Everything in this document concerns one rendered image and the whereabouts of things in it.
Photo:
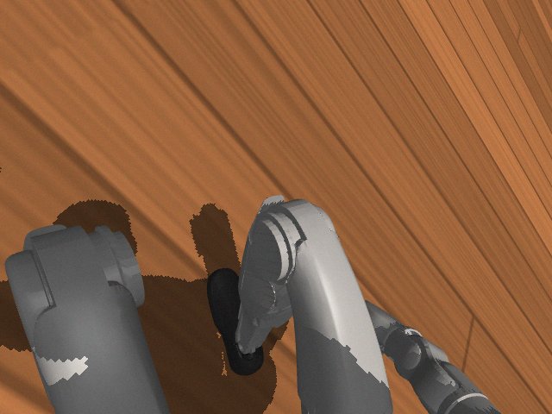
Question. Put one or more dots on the right robot foot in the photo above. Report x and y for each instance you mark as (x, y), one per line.
(224, 301)

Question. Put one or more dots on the right robot arm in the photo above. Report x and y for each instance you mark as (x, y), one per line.
(441, 387)

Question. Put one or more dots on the right robot hand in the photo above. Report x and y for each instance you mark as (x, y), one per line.
(384, 323)

